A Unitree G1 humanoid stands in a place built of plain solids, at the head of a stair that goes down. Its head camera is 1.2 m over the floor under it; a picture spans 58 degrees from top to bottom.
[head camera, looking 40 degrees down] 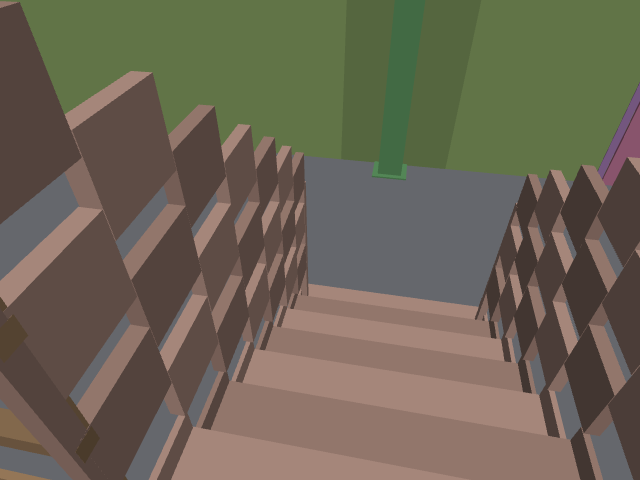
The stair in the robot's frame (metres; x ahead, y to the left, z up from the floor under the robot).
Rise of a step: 0.17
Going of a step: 0.28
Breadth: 1.32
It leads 11 degrees to the right of straight ahead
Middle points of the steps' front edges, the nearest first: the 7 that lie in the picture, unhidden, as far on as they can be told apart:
0.57 -0.22 -0.17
0.85 -0.27 -0.34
1.12 -0.32 -0.51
1.40 -0.37 -0.68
1.67 -0.42 -0.85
1.95 -0.47 -1.02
2.22 -0.53 -1.20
